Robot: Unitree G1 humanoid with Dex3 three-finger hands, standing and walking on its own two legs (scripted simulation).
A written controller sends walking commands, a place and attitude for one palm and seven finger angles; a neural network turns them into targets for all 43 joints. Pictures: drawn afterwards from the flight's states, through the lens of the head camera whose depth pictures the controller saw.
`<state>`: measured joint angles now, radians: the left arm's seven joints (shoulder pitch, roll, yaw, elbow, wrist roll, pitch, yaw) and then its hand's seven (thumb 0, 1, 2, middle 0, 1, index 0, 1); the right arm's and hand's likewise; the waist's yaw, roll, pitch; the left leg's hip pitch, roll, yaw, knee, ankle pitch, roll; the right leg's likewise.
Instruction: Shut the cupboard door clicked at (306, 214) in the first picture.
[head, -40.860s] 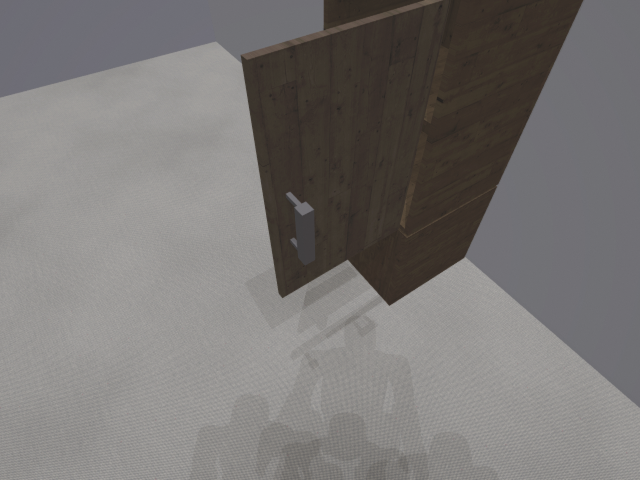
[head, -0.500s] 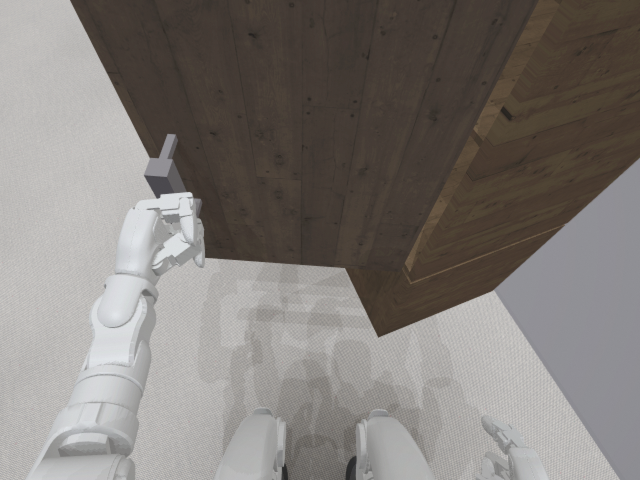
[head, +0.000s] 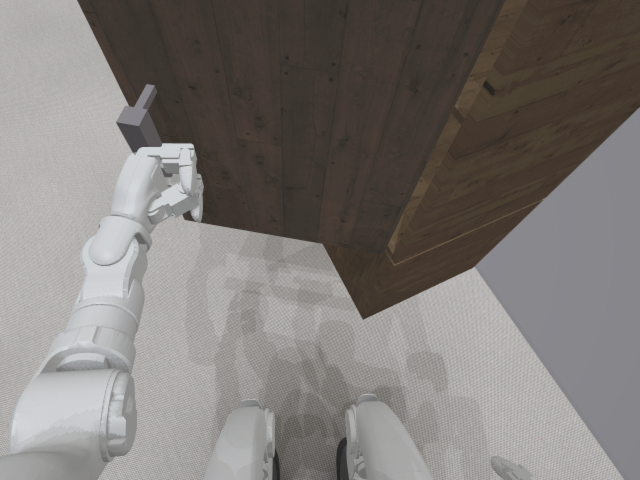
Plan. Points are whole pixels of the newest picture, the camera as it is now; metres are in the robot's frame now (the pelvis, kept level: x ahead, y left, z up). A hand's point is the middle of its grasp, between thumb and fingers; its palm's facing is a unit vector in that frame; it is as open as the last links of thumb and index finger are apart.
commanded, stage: push the door shut along its arc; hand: left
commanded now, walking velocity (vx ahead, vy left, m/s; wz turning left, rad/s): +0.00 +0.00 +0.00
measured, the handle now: (159, 145) +0.53 +0.20 +0.04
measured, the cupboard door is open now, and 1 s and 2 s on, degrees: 55 42 33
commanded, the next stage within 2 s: pull the fist back off the door in 1.08 s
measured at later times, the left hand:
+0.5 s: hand (226, 153) +0.51 +0.11 +0.05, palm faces -0.34 -0.94 -0.03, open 3.1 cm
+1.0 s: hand (243, 130) +0.55 +0.09 +0.05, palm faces -0.43 -0.90 -0.04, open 3.2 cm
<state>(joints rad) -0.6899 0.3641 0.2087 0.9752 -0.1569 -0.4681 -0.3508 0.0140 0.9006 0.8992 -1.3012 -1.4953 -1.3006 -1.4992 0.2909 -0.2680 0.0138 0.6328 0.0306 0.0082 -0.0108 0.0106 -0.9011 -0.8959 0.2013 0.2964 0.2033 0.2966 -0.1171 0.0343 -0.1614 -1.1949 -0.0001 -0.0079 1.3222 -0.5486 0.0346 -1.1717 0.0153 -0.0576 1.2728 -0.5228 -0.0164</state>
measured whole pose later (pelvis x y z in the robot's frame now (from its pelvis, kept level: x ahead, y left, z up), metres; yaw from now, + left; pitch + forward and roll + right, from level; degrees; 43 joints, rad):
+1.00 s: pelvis -0.01 +0.01 -0.04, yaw -2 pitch +32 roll -6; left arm -1.23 0.55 0.18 1.23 -0.05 -0.26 -0.45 0.00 0.97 0.98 -1.30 -1.50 -1.30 -1.50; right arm 0.34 -0.27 0.05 0.66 -0.01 -0.03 -0.01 0.01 -0.90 -0.90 0.20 0.30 0.20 0.30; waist -0.25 0.05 -0.15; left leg -1.45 0.02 -0.03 1.47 -0.58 0.04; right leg -1.40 0.03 -0.09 1.38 -0.53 -0.01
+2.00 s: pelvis +0.02 -0.02 +0.00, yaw +0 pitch +26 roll -1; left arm -0.69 0.15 0.15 0.96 -0.03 -0.60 0.07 0.02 0.90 0.90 -1.30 -1.50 -1.30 -1.50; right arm 0.28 -0.27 -0.05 0.62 -0.04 0.04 0.07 0.01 -0.90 -0.90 0.20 0.30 0.20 0.30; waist -0.13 0.03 -0.17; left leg -1.19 0.01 -0.01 1.29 -0.56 0.00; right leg -1.18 0.03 -0.06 1.27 -0.54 -0.04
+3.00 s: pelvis +0.06 +0.01 +0.11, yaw +1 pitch +2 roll -1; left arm 0.19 0.29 0.07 -0.09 -0.07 -0.04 0.08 0.01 0.90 0.90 -0.96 -1.12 -0.96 -1.12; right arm 0.18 -0.20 0.06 0.49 0.05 0.04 -0.10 0.01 -0.90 -0.90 0.20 0.30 0.20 0.30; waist 0.03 0.06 -0.06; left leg -0.29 -0.03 0.01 0.62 -0.36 0.04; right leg -0.28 0.00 -0.02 0.59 -0.34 0.00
